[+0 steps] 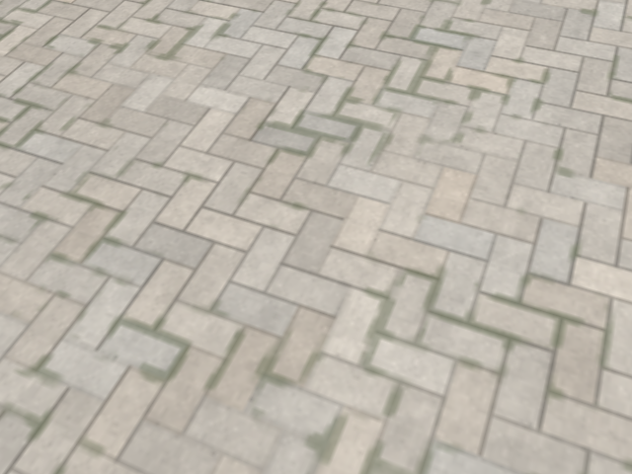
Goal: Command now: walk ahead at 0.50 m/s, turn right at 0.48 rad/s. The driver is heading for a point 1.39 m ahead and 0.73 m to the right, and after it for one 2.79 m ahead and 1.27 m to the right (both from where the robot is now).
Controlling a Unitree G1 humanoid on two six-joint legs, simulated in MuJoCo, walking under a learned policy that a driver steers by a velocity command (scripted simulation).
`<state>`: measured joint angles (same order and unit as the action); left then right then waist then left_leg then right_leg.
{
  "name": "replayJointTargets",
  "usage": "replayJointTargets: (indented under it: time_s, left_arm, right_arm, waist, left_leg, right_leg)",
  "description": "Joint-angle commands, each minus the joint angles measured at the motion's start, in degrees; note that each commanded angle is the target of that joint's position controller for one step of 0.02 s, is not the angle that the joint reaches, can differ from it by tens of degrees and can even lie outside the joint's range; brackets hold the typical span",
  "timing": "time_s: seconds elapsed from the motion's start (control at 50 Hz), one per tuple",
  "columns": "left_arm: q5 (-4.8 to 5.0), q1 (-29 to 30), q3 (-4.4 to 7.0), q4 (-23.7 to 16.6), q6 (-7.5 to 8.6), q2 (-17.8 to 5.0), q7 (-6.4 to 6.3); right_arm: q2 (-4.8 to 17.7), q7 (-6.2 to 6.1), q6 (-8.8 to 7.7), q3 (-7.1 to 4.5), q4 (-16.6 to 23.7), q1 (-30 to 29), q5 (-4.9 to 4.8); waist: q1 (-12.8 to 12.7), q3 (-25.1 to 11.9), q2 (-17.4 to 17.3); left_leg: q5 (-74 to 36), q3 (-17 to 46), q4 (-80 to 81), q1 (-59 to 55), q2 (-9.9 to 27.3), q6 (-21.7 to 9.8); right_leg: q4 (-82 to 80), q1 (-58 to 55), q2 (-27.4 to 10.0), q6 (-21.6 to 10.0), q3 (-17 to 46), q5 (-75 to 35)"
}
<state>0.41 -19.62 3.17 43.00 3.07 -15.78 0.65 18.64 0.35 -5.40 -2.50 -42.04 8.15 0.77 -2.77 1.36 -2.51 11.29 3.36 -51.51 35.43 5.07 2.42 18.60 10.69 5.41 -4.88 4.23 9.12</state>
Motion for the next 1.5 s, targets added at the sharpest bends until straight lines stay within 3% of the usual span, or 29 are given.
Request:
replayJointTargets:
  time_s: [0.02,0.14,0.22,0.24,0.26,0.28,0.3,0.34,0.42,0.56,0.64,0.68,0.7,0.72,0.74,0.76,0.8,0.82,0.88,1.02,1.14,1.16,1.18,1.2,1.22,1.26,1.28,1.4,1.5]
  left_arm:
    - [0.41,2.8,2.79,-4.0,1.07,-10.2,-1.13]
    - [1.30,-2.8,3.05,-1.4,0.19,-10.4,-1.84]
    - [0.74,-2.1,2.52,-1.5,-0.86,-8.3,-1.83]
    - [-0.08,-1.9,1.28,-2.7,-0.71,-5.0,-1.60]
    - [1.43,-9.4,0.14,-4.0,-0.12,-1.4,-1.59]
    - [1.91,-9.1,0.98,-3.2,0.09,-6.8,-1.75]
    - [1.84,-3.3,2.00,-3.6,-0.15,-10.1,-1.74]
    - [0.81,2.0,2.23,-4.8,-0.54,-9.1,-1.73]
    - [1.21,3.4,1.66,-6.3,-1.84,-4.6,-0.98]
    - [0.26,11.6,0.99,-9.5,-1.46,-3.0,1.14]
    - [-0.02,12.0,2.59,-11.3,-2.31,-6.3,2.48]
    - [-0.33,2.2,4.83,-8.9,-2.52,-10.1,2.06]
    - [-0.25,-2.7,6.20,-8.2,-2.78,-14.3,0.71]
    - [-0.61,0.5,6.13,-10.3,-3.11,-19.5,-0.49]
    - [-1.09,1.3,5.27,-13.0,-2.51,-17.0,0.23]
    - [-0.75,4.1,4.52,-13.3,-2.06,-13.8,0.73]
    - [0.61,8.6,3.55,-12.6,-2.15,-10.8,0.31]
    - [0.15,10.4,3.40,-12.9,-2.42,-10.6,-0.05]
    - [-1.05,11.9,3.61,-13.0,-2.64,-11.1,-0.89]
    - [-0.36,11.6,3.89,-12.4,-4.40,-11.3,-2.45]
    - [0.62,11.5,3.72,-12.2,-5.62,-10.6,-2.17]
    - [1.00,10.6,3.38,-12.0,-5.77,-9.5,-2.33]
    - [0.54,7.1,2.61,-11.7,-5.86,-6.2,-2.31]
    - [1.11,8.7,3.68,-13.5,-5.19,-9.2,-2.32]
    - [-0.06,7.6,5.04,-12.1,-4.81,-13.5,-2.32]
    - [0.46,5.6,5.33,-9.1,-5.91,-12.3,-2.57]
    - [0.24,5.5,4.86,-8.9,-6.41,-10.7,-2.62]
    - [0.26,11.2,2.27,-11.1,-6.00,-5.1,-2.18]
    - [0.21,8.5,1.95,-9.1,-5.77,-5.4,-1.25]
  right_arm:
    - [2.1,0.00,-0.29,-0.35,4.3,-3.4,0.12]
    - [3.8,1.03,-1.19,-0.77,7.0,-11.0,-1.10]
    - [6.7,0.52,-1.91,-2.55,5.0,-1.4,-0.67]
    - [9.7,0.01,-2.02,-3.42,4.2,7.3,0.13]
    - [13.7,0.01,-0.99,-4.66,2.4,12.5,0.28]
    - [9.0,0.39,-0.58,-3.71,2.7,12.2,-1.00]
    - [5.7,0.20,-0.36,-2.86,3.2,9.9,-1.06]
    - [3.4,0.15,0.02,-2.11,2.8,5.1,-0.25]
    - [3.2,0.10,-0.82,-2.35,1.1,3.8,-0.48]
    - [7.3,-1.22,0.80,-3.57,-0.7,2.7,-1.06]
    - [9.8,-1.68,1.93,-4.54,-1.2,2.8,-3.17]
    - [9.0,-1.84,2.48,-4.44,-0.6,2.0,-3.73]
    - [6.8,-1.56,2.45,-3.55,-0.3,5.2,-1.76]
    - [0.9,-0.73,2.36,-1.54,1.1,11.4,2.20]
    - [4.9,-0.12,2.11,-1.51,0.9,12.0,0.33]
    - [7.8,-0.13,2.40,-2.37,1.8,5.4,-1.73]
    - [6.9,-1.49,3.39,-2.27,2.0,2.4,-0.67]
    - [7.3,-1.84,4.01,-2.47,2.1,2.7,-0.34]
    - [5.6,-2.12,4.77,-2.20,1.5,4.3,0.04]
    - [3.9,-2.03,5.35,-1.71,3.4,-1.2,-0.37]
    - [4.2,-0.79,3.76,-2.38,3.4,1.1,-0.86]
    - [5.8,-0.81,3.67,-3.03,3.0,2.9,-0.39]
    - [9.7,-1.13,4.09,-3.82,3.6,3.2,0.59]
    - [12.1,-0.96,4.45,-4.46,3.4,2.3,2.33]
    - [9.0,-1.22,4.20,-3.78,5.1,-0.7,2.00]
    - [5.1,-1.87,4.35,-2.77,6.2,-4.0,0.51]
    - [4.5,-2.07,4.47,-2.53,6.0,-3.6,-0.28]
    - [6.4,-2.00,5.80,-3.02,4.5,0.2,-0.28]
    - [7.8,-1.20,6.23,-3.12,2.9,0.6,-2.08]
  waist:
    - [1.3,-0.1,6.1]
    - [-0.7,0.1,6.5]
    - [4.6,-4.7,7.9]
    - [8.3,-12.7,3.0]
    - [5.9,-20.8,-14.9]
    - [6.5,-17.8,-12.0]
    - [7.7,-10.2,-6.1]
    - [5.8,-2.6,-1.8]
    - [3.7,0.0,-4.0]
    - [4.8,-0.4,-2.3]
    - [2.9,-2.2,-3.2]
    - [-2.4,-7.0,-0.7]
    - [-4.0,-10.5,7.1]
    - [3.2,-15.5,21.6]
    - [0.0,-27.7,15.1]
    - [-1.2,-21.3,8.3]
    - [1.6,-10.8,3.9]
    - [3.3,-9.0,5.1]
    - [4.8,-9.4,7.3]
    - [2.7,-8.2,9.4]
    - [3.8,-7.6,11.3]
    - [4.3,-7.8,9.4]
    - [2.0,-9.2,-2.5]
    - [1.8,-4.8,-16.0]
    - [1.6,-4.2,-10.0]
    - [0.6,-3.6,-4.6]
    - [1.3,-3.0,-4.6]
    - [4.8,-5.1,-8.1]
    - [3.7,-5.1,-9.0]
  left_leg:
    - [-10.6,-0.1,11.0,-2.1,-1.5,1.2]
    - [-14.8,2.2,22.8,-8.3,-4.3,0.0]
    - [-7.7,0.8,27.1,-24.3,-3.8,-4.3]
    - [-5.8,8.6,25.4,-38.9,5.0,-7.8]
    - [6.2,33.0,29.7,-57.5,17.8,-16.7]
    - [17.7,40.4,33.2,-55.9,19.4,-16.6]
    - [17.0,32.1,34.3,-49.1,16.9,-14.2]
    - [3.5,19.2,36.6,-37.1,12.4,-12.5]
    - [-6.5,7.1,41.9,-29.3,9.9,-12.9]
    - [-31.7,-9.8,38.9,-28.8,7.4,-10.8]
    - [-36.7,-11.1,31.1,-33.6,9.5,-8.7]
    - [-37.8,-13.3,15.6,-31.3,6.7,-6.0]
    - [-20.4,-14.2,0.1,-21.0,2.9,-2.4]
    - [30.3,-11.7,-20.9,-2.0,-6.0,1.7]
    - [30.5,1.0,-28.8,0.8,-7.1,1.3]
    - [23.8,2.0,-27.9,3.7,-4.9,0.3]
    - [16.0,1.7,-20.0,3.2,-1.7,0.2]
    - [14.2,2.0,-16.9,-0.4,-1.3,0.3]
    - [11.7,0.8,-10.9,-6.0,-3.2,1.4]
    - [6.1,2.5,3.5,-8.5,-5.3,2.7]
    - [2.9,1.5,23.8,-18.4,-6.9,-0.5]
    - [-1.9,3.0,29.5,-24.0,-3.2,-2.1]
    - [-7.1,13.6,32.2,-30.3,9.8,-6.9]
    - [-14.6,26.3,35.4,-26.7,17.4,-15.8]
    - [-16.2,24.2,34.5,-25.7,18.0,-17.1]
    - [-15.4,13.3,32.2,-26.1,11.4,-12.7]
    - [-16.8,11.5,31.8,-26.8,10.5,-12.8]
    - [-21.9,5.1,30.9,-31.8,8.9,-14.6]
    - [-22.0,4.6,28.3,-28.4,9.0,-13.8]
  right_leg:
    - [-8.0,3.6,-11.9,-9.1,11.1,-8.0]
    - [-2.5,-0.2,-13.5,-6.6,16.3,-2.6]
    - [9.8,-0.9,-10.4,-3.4,17.6,-8.2]
    - [24.8,5.7,-6.9,-1.4,13.4,-2.1]
    - [43.2,25.3,0.8,2.6,5.3,22.2]
    - [51.8,32.8,-3.7,3.4,6.5,24.3]
    - [54.2,34.8,-5.7,3.8,6.0,19.1]
    - [51.2,32.3,-9.1,4.6,3.7,12.1]
    - [45.2,28.6,-12.1,5.1,1.6,8.0]
    - [22.3,20.3,-9.4,5.3,-4.5,-10.5]
    - [16.3,15.1,-7.0,2.2,-6.0,-5.2]
    - [10.2,2.0,-3.1,-1.0,-7.6,-8.3]
    - [8.4,-10.7,-8.1,-4.3,0.4,-27.0]
    - [14.1,-24.9,-22.4,-14.0,21.8,-52.1]
    - [7.2,-26.5,-27.7,-20.2,34.4,-35.0]
    - [4.4,-21.4,-24.0,-17.1,28.5,-25.2]
    - [2.0,-7.9,-18.7,-11.6,21.0,-15.2]
    - [0.8,-1.9,-17.1,-10.7,19.2,-14.6]
    - [0.2,4.7,-14.6,-10.5,16.1,-19.0]
    - [-0.1,6.9,-11.6,-8.2,19.8,0.8]
    - [5.1,4.3,-10.1,-5.6,25.3,-2.8]
    - [8.2,7.4,-7.6,-3.1,23.5,1.2]
    - [20.6,13.9,-1.5,0.6,14.9,17.7]
    - [31.6,24.2,4.9,3.8,5.3,27.0]
    - [42.0,24.4,0.6,5.9,6.6,24.3]
    - [48.8,24.3,-0.5,8.1,4.8,18.2]
    - [51.5,25.3,-0.7,9.1,4.6,16.5]
    - [33.7,18.6,-3.5,10.7,-0.5,16.2]
    - [9.5,4.3,-3.6,7.9,-5.2,6.3]
